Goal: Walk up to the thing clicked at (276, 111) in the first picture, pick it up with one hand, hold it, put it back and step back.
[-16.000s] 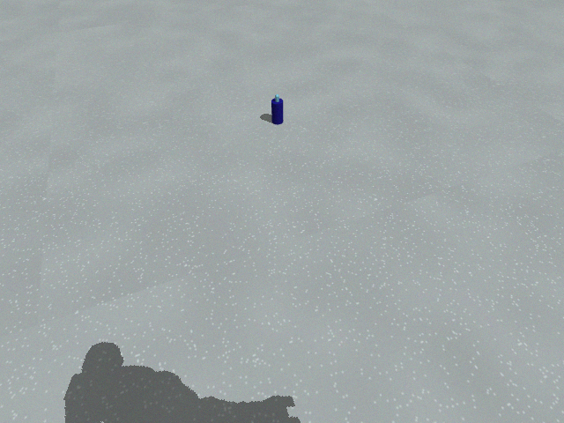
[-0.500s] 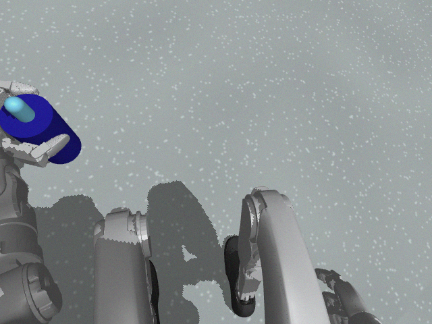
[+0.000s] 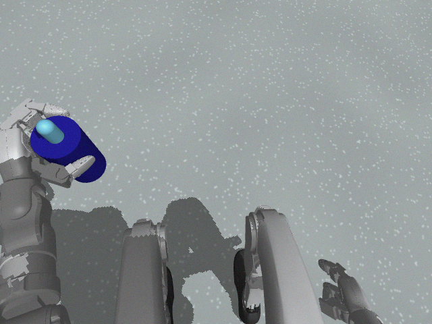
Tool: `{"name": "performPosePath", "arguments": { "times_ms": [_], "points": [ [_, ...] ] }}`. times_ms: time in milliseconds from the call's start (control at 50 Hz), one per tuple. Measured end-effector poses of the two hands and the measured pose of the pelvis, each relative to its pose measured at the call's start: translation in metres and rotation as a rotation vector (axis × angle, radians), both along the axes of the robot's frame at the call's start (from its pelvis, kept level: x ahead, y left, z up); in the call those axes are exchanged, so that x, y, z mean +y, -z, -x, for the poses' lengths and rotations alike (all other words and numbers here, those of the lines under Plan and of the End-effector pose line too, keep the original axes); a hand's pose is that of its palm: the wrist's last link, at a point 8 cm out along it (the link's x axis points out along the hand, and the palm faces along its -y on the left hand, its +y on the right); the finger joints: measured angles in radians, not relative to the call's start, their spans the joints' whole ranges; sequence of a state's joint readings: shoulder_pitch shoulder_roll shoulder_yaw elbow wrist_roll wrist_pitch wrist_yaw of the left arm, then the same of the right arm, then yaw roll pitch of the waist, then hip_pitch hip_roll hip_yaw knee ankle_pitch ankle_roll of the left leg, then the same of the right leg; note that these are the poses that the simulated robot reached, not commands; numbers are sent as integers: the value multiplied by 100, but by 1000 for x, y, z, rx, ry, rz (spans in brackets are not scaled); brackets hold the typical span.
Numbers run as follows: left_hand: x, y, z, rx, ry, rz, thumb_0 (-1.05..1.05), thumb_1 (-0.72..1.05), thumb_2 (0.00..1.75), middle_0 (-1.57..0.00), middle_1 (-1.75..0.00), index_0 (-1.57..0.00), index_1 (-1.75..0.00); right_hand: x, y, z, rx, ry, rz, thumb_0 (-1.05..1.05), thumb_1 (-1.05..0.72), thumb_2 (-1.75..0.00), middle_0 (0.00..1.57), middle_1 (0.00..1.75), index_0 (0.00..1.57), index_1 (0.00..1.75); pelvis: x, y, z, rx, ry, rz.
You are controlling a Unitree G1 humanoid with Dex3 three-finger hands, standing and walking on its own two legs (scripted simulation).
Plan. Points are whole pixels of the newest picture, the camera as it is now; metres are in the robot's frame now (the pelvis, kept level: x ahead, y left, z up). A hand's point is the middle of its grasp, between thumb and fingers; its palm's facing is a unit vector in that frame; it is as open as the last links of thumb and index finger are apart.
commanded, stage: lift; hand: left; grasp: from the side
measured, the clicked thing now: (69, 148) +0.43 +0.23 -0.03
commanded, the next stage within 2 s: hold in 1.56 s
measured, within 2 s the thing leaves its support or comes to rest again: neither
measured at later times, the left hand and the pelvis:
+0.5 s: hand (6, 96) +0.40 +0.21 +0.17, palm faces +0.20 -0.98 -0.06, open 10.3 cm; pelvis +0.04 +0.00 +0.16, yaw +1 degrees
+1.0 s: hand out of the picture +0.39 +0.20 +0.25, palm faces +0.21 -0.98 -0.06, open 10.3 cm; pelvis +0.06 +0.00 +0.23, yaw +2 degrees
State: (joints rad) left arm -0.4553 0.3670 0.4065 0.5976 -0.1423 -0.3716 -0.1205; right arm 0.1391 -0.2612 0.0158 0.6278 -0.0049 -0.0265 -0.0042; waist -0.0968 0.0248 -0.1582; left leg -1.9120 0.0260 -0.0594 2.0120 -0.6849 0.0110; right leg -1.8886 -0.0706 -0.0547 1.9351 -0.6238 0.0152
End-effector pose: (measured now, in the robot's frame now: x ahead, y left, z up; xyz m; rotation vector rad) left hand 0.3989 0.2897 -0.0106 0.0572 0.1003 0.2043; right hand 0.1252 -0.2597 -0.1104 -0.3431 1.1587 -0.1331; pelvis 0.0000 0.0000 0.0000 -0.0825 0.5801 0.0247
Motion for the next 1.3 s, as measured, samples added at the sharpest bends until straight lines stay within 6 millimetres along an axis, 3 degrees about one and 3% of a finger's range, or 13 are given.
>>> {"name": "performPosePath", "arguments": {
  "times_ms": [160, 380, 500, 680, 1000, 1300],
  "points": [
    [-10, -57, 17, 23, -8, -13, -5, -56, 111, -73, -110, -79, -114, 8, -49, -20, -62, 24, -20, 1, -94, -90, 20, 30, 20, 30, 0, -50, -10, -32, -3, -8],
    [-24, -149, 29, 12, -7, 0, -5, -56, 111, -73, -111, -79, -114, 15, -132, -43, -146, 32, -18, 1, -93, -90, 20, 30, 20, 30, 1, -125, -30, -124, -9, -12],
    [-30, -184, 29, 16, -7, 12, -5, -56, 111, -73, -111, -79, -114, 16, -170, -49, -180, 31, -16, 1, -92, -90, 20, 30, 20, 30, 2, -158, -37, -177, -13, -17],
    [-35, -214, 37, 30, 0, 14, -5, -55, 110, -73, -110, -79, -113, 21, -206, -52, -189, 20, -25, 1, -92, -90, 20, 30, 20, 30, 4, -192, -45, -238, -17, -25],
    [-44, -263, 40, 6, -12, 11, -5, -53, 107, -73, -108, -79, -112, 36, -235, -61, -190, -3, -69, 1, -92, -90, 20, 30, 20, 30, 2, -228, -56, -323, -21, -42],
    [-55, -283, 39, 14, -16, 21, -4, -50, 103, -73, -108, -79, -111, 26, -260, -72, -206, 2, -55, 1, -92, -90, 20, 30, 20, 30, -3, -249, -68, -377, -20, -54]
  ]
}}
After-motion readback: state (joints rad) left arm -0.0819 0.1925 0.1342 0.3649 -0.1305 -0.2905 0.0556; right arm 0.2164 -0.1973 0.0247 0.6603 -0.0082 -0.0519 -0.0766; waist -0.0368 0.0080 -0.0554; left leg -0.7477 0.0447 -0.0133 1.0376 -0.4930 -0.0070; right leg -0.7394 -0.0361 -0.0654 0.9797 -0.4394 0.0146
